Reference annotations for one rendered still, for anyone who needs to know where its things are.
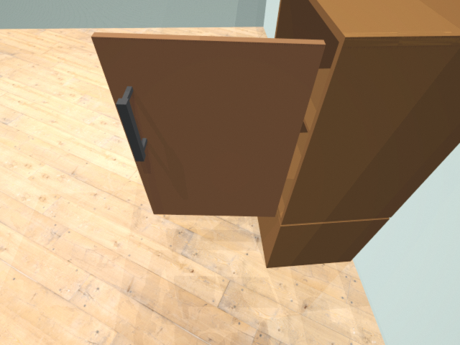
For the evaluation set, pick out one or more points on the cupboard door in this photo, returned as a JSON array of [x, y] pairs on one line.
[[222, 115]]

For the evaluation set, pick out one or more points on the handle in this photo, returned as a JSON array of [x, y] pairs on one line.
[[130, 126]]

